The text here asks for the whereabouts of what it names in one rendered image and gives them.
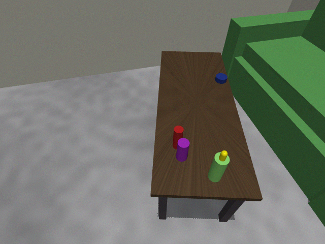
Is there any sofa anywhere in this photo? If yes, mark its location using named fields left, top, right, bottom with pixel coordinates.
left=222, top=0, right=325, bottom=226

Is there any coffee table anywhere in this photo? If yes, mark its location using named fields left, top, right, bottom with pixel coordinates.
left=150, top=51, right=263, bottom=222

